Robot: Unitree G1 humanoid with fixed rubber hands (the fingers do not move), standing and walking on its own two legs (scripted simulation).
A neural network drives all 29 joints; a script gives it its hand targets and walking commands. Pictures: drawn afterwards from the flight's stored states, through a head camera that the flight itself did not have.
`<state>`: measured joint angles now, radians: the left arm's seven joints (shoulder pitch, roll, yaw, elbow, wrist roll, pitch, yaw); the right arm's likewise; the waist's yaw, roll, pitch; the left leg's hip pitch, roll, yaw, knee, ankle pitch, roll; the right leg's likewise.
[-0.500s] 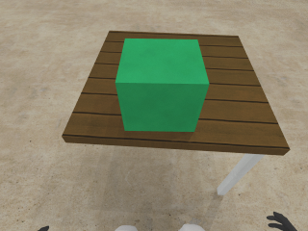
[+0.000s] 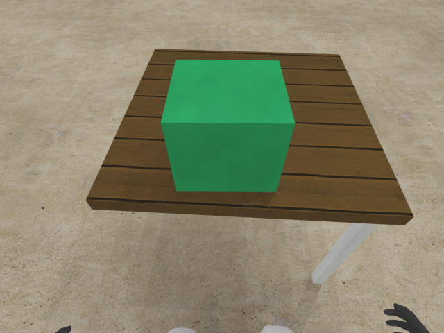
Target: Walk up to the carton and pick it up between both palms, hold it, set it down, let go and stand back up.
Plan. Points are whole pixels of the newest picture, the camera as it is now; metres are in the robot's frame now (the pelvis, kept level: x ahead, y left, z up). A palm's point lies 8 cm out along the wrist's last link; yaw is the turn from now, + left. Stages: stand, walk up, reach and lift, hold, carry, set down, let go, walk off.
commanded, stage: walk up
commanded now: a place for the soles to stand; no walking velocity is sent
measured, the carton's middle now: (226, 127) +0.57 +0.02 +0.02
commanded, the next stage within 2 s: reach and lift in 0.18 s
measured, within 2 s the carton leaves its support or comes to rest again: neither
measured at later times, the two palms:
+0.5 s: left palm (80, 317) +0.15 +0.27 -0.06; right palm out of the picture +0.11 -0.31 -0.09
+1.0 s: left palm (85, 291) +0.19 +0.26 -0.02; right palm (403, 324) +0.15 -0.28 -0.03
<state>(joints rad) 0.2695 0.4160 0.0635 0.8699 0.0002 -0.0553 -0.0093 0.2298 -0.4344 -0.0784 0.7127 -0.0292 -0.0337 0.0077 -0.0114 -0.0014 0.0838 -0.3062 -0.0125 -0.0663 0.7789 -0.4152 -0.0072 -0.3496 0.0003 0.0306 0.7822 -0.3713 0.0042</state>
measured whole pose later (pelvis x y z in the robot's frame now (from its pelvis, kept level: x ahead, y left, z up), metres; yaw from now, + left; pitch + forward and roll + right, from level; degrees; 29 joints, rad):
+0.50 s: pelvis -0.02 -0.01 +0.00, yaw +0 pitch -5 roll +1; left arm 0.12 0.32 0.07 0.47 0.00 0.33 0.02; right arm 0.10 -0.37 -0.08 0.96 -0.08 -0.29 0.03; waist -0.01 0.00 0.12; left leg -0.31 -0.01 -0.07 0.79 -0.39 -0.03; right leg -0.36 0.00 0.03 0.80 -0.35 0.00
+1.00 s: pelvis -0.01 -0.01 +0.03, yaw +0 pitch -2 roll +1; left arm 0.12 0.31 0.07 0.47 -0.01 0.12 0.00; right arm 0.19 -0.27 -0.08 0.67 0.03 -0.28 0.02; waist -0.01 -0.02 0.05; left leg -0.24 0.00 -0.06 0.52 -0.25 -0.03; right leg -0.29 0.00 0.03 0.55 -0.23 0.00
